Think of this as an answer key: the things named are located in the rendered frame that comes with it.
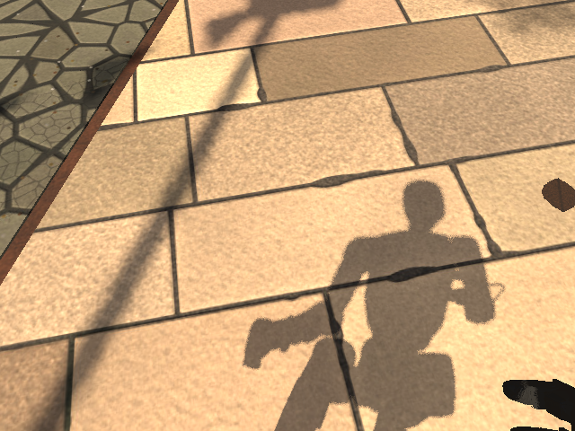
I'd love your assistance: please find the robot right hand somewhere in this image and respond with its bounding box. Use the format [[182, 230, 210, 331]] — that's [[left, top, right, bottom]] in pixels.
[[502, 379, 575, 431]]

